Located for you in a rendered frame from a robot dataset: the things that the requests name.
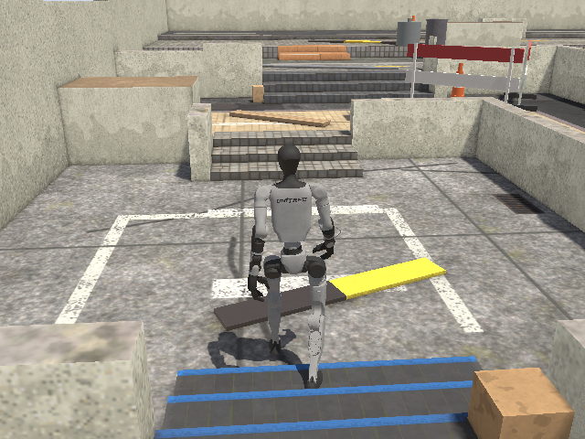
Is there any left robot upper arm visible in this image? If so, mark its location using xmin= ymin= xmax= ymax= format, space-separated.
xmin=254 ymin=185 xmax=271 ymax=239

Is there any left robot shin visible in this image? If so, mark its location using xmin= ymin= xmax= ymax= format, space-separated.
xmin=267 ymin=293 xmax=281 ymax=344

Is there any right robot hand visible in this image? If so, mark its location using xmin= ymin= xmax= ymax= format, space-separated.
xmin=313 ymin=243 xmax=334 ymax=260

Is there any right robot forearm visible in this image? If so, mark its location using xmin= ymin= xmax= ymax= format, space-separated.
xmin=322 ymin=217 xmax=335 ymax=248

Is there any left robot forearm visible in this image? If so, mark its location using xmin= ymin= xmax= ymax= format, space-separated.
xmin=249 ymin=225 xmax=265 ymax=276

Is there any robot torso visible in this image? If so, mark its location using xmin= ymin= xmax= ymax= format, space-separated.
xmin=269 ymin=180 xmax=312 ymax=274

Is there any left robot hand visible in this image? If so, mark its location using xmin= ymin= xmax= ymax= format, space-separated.
xmin=248 ymin=274 xmax=270 ymax=302

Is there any right robot upper arm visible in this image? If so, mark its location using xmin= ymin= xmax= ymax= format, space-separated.
xmin=309 ymin=183 xmax=333 ymax=231

